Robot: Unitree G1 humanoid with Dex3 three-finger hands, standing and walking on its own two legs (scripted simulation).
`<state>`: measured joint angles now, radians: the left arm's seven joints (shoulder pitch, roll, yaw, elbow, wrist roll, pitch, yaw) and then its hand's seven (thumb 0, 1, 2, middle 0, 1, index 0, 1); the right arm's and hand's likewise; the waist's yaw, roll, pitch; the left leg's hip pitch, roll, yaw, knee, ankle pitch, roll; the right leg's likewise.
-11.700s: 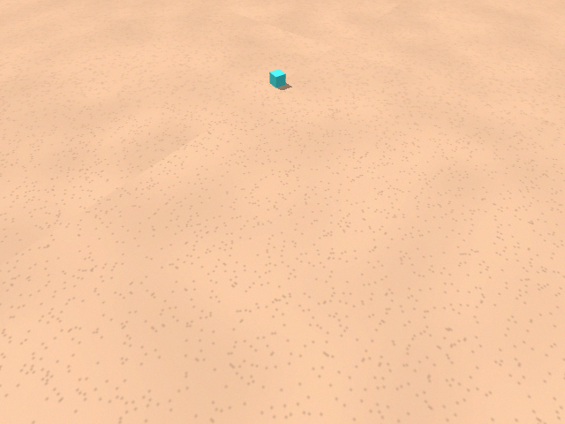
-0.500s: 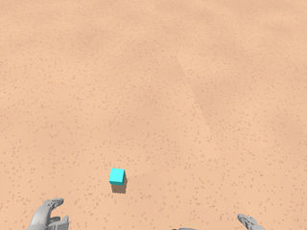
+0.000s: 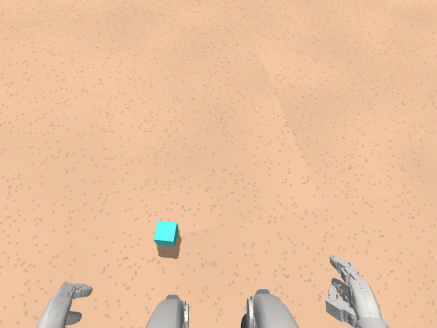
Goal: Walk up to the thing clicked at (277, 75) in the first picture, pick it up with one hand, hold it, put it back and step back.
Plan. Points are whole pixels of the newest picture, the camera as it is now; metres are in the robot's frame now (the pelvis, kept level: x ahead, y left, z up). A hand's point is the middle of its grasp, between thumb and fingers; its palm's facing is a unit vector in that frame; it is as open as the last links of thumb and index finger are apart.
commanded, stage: rise first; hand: left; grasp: from above
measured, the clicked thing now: (166, 233) +0.46 +0.18 -0.66
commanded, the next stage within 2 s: none
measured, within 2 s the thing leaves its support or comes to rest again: neither
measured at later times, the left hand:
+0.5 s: hand (118, 272) +0.27 +0.26 -0.34, palm faces -0.47 -0.44 -0.77, open 13.6 cm
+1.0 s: hand (129, 249) +0.35 +0.27 -0.46, palm faces -0.49 -0.12 -0.86, open 13.7 cm
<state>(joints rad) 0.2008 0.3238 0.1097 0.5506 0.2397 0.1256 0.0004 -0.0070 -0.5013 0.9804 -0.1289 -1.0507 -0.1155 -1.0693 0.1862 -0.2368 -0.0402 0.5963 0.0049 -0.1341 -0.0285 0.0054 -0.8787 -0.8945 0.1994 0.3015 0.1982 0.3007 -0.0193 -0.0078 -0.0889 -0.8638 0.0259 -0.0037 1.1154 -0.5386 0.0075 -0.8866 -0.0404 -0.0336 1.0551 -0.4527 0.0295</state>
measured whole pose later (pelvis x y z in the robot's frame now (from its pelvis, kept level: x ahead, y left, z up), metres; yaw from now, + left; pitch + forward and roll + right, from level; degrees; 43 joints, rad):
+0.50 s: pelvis -0.06 -0.01 -0.20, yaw +1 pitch +34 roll -1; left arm -0.37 0.49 0.09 0.82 0.74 -0.13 0.09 -0.01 -0.46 0.93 -0.15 -1.03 -0.16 -1.02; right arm 0.09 -0.29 -0.07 0.65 0.00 -0.14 0.04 0.00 -0.91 -0.90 0.20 0.30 0.20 0.30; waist -0.05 0.02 -0.15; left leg -1.78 0.01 -0.03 1.90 -0.71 -0.01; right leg -1.82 -0.07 -0.02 1.85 -0.62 0.01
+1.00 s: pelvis -0.08 +0.00 -0.30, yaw -2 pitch +35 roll -7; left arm -0.80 0.69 0.08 1.25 1.15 -0.32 0.25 -0.01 -0.44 0.95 -0.10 -0.99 -0.13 -0.97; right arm 0.17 -0.28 -0.02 0.74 -0.07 -0.05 0.10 0.00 -0.91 -0.90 0.20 0.30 0.20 0.30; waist -0.18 0.01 -0.11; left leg -2.14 -0.01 -0.08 2.23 -0.70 0.02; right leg -2.13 -0.07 -0.04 2.11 -0.59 0.03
